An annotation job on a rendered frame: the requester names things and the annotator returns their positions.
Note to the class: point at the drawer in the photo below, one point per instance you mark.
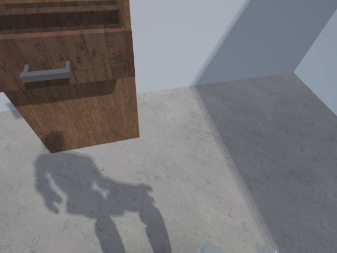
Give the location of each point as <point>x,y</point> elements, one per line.
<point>96,43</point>

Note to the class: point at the cabinet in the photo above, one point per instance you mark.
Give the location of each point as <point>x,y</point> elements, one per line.
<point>73,116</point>

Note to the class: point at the handle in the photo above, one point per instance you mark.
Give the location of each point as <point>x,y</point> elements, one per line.
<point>44,75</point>

